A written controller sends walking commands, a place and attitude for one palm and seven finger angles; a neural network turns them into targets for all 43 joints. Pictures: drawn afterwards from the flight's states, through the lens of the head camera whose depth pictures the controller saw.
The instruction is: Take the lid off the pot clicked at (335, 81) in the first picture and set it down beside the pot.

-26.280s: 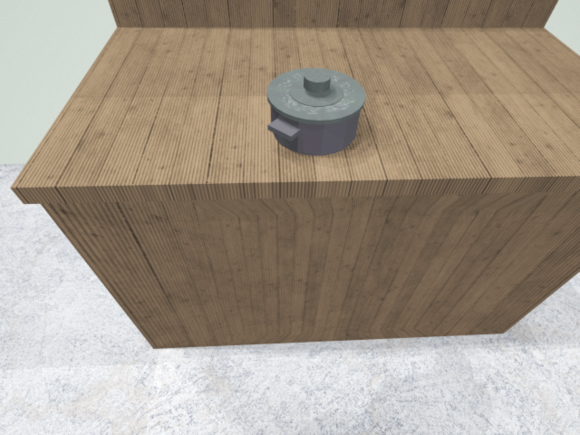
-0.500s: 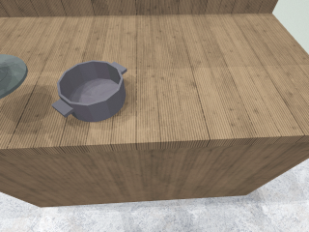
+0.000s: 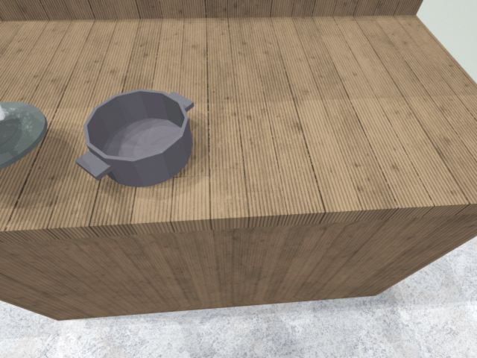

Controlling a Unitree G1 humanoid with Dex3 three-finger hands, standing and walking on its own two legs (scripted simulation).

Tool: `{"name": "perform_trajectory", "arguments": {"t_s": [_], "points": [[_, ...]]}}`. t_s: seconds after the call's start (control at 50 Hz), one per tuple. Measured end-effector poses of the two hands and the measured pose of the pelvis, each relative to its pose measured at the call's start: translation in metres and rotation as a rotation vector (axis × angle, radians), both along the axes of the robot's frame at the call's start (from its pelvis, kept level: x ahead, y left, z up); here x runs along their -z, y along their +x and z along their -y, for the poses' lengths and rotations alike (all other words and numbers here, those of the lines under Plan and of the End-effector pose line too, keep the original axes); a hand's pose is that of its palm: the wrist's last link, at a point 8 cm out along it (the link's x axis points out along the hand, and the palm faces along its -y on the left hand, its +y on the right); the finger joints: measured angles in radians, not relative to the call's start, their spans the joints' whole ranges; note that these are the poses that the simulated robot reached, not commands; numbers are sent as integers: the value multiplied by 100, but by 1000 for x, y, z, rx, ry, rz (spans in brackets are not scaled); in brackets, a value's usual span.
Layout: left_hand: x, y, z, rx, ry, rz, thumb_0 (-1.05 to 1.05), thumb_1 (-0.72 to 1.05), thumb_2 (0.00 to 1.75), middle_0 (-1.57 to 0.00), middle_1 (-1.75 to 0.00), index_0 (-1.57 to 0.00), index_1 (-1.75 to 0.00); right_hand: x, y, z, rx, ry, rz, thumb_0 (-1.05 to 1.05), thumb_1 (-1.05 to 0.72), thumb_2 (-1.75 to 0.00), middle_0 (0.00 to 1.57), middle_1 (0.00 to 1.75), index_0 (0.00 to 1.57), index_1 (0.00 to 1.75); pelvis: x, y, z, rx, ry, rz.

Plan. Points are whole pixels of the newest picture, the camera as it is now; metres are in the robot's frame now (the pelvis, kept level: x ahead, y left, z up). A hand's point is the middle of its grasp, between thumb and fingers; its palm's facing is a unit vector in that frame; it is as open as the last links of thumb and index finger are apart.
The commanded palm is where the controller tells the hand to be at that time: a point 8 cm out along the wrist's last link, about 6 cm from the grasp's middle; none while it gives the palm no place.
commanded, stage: lower the lid onto the table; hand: left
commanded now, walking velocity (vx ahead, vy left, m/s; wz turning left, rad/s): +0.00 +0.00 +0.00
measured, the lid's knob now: out of the picture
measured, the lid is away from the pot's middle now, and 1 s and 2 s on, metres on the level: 0.24 0.23 0.23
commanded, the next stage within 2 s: open the fingers wide in 1.10 s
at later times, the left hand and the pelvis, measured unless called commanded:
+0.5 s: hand out of the picture +0.42 +0.37 +0.15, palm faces -0.41 -0.23 -0.88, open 7.6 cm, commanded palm +0.45 +0.39 +0.22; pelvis +0.00 +0.00 +0.00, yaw +0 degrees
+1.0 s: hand out of the picture +0.42 +0.38 +0.13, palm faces -0.44 -0.26 -0.86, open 7.6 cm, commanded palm +0.46 +0.39 +0.18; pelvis -0.01 +0.00 -0.01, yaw -1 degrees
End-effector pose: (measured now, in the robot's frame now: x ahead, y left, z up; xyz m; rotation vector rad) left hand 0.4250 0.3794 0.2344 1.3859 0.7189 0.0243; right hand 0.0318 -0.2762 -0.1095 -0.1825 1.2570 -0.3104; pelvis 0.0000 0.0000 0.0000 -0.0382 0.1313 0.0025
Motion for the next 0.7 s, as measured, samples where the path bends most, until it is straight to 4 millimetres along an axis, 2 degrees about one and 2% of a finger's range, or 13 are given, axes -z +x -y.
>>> {"name": "perform_trajectory", "arguments": {"t_s": [0.26, 0.5, 0.7], "points": [[14, 5, 7, 44, -25, 0, 1, 29, 79, -61, -88, -62, -88, -2, 1, 0, 2, -14, 21, 1, -90, -90, 20, 30, 20, 30, 1, 0, -1, 1, -3, -5], [26, 4, 6, 44, -36, -10, 1, 29, 79, -61, -88, -62, -88, 1, -11, 0, 18, -10, -12, 1, -90, -90, 20, 30, 20, 30, 3, -1, -1, 6, -4, -16], [45, 0, 0, 18, -38, -59, 1, 29, 79, -61, -88, -62, -88, 0, -19, 3, 26, -29, -29, 1, -90, -90, 20, 30, 20, 30, 5, -3, 0, 9, -8, -24]]}}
